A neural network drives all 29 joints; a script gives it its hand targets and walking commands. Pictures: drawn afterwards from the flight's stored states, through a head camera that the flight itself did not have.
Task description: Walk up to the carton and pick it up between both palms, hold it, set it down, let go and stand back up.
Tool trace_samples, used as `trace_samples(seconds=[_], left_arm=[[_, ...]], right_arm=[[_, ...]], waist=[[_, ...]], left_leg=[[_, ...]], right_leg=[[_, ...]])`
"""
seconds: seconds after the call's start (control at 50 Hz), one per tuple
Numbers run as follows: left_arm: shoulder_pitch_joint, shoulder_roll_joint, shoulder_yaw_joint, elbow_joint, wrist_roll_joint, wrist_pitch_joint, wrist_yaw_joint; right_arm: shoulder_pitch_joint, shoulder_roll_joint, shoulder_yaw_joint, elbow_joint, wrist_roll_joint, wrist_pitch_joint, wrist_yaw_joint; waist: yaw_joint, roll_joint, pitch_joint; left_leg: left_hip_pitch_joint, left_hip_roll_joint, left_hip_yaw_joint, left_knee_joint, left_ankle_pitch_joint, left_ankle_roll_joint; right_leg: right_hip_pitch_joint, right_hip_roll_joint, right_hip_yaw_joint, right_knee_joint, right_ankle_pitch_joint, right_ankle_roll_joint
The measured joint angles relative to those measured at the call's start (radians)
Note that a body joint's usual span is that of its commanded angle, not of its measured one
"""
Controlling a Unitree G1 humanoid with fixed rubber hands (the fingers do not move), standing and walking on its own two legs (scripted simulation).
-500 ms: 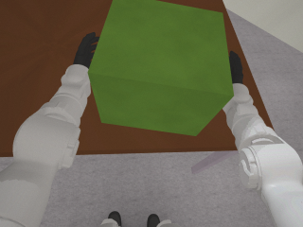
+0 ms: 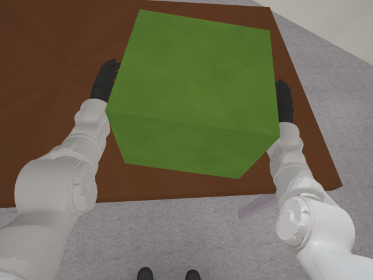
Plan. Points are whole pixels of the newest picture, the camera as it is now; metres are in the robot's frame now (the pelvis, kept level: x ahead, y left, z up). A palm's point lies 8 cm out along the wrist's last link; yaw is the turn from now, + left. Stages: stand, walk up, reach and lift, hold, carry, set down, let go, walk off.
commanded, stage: reach and lift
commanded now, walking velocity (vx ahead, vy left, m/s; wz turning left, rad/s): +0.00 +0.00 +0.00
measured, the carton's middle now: (193, 100) +0.50 -0.05 +0.02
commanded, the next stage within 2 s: none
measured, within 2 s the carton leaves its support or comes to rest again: leaves its support in 1.04 s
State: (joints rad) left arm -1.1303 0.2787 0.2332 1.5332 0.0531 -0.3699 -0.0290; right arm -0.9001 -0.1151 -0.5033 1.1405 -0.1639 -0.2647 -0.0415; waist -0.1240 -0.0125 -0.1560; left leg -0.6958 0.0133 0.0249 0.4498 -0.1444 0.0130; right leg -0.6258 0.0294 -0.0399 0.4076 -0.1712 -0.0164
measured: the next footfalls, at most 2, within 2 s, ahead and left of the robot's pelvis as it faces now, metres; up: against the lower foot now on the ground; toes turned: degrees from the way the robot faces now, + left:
none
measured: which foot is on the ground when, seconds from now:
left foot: down 0.00-1.00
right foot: down 0.00-1.00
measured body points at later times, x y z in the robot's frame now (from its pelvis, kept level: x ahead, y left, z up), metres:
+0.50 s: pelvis +0.00 +0.00 +0.01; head +0.11 +0.02 +0.45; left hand +0.48 +0.15 +0.06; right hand +0.42 -0.23 +0.06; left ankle +0.02 +0.10 -0.73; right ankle -0.01 -0.11 -0.73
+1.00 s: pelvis +0.00 +0.00 +0.01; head +0.07 +0.02 +0.45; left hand +0.45 +0.17 +0.06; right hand +0.40 -0.22 +0.05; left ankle +0.02 +0.10 -0.73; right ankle -0.01 -0.11 -0.73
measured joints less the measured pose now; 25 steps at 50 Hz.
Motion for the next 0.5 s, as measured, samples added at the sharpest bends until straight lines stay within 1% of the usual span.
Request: trace_samples(seconds=[0.08, 0.14, 0.2, 0.26, 0.3, 0.38, 0.5], left_arm=[[0.047, -0.021, 0.046, -0.047, 0.031, -0.012, -0.004], [0.081, -0.036, 0.052, -0.081, 0.039, -0.017, -0.003], [0.107, -0.046, 0.055, -0.098, 0.048, -0.032, 0.002], [0.121, -0.054, 0.046, -0.115, 0.044, -0.043, 0.006], [0.121, -0.058, 0.053, -0.116, 0.051, -0.051, 0.006], [0.127, -0.063, 0.028, -0.13, 0.043, -0.061, 0.009], [0.151, -0.072, 0.002, -0.178, 0.051, -0.037, 0.022]], right_arm=[[0.035, 0.018, -0.036, -0.041, -0.05, -0.04, 0.012], [0.061, 0.02, -0.033, -0.051, -0.059, -0.078, 0.011], [0.076, 0.019, -0.028, -0.045, -0.066, -0.11, 0.009], [0.09, 0.013, -0.011, -0.044, -0.059, -0.136, 0.001], [0.095, 0.014, -0.019, -0.037, -0.062, -0.156, -0.001], [0.111, 0.014, -0.028, -0.034, -0.068, -0.189, -0.006], [0.126, 0.011, -0.019, -0.038, -0.059, -0.188, -0.008]], waist=[[0.016, 0.019, 0.029], [0.031, 0.03, 0.032], [0.037, 0.04, 0.024], [0.043, 0.033, 0.035], [0.043, 0.021, 0.038], [0.046, 0.006, 0.031], [0.054, 0.001, 0.043]], left_leg=[[0.058, -0.003, 0.01, -0.031, 0.002, 0.005], [0.084, -0.002, 0.02, -0.052, 0.004, 0.007], [0.097, -0.002, 0.025, -0.069, 0.009, 0.008], [0.118, -0.003, 0.026, -0.083, 0.015, 0.01], [0.127, -0.007, 0.026, -0.092, 0.019, 0.011], [0.127, -0.006, 0.023, -0.107, 0.031, 0.008], [0.148, -0.003, 0.02, -0.131, 0.048, 0.006]], right_leg=[[0.057, -0.002, 0.01, -0.037, 0.01, 0.006], [0.079, -0.002, 0.02, -0.056, 0.017, 0.011], [0.088, -0.002, 0.024, -0.069, 0.03, 0.015], [0.109, -0.002, 0.024, -0.085, 0.035, 0.016], [0.12, -0.006, 0.024, -0.095, 0.031, 0.012], [0.125, -0.004, 0.02, -0.117, 0.044, 0.009], [0.154, -0.001, 0.017, -0.158, 0.069, 0.005]])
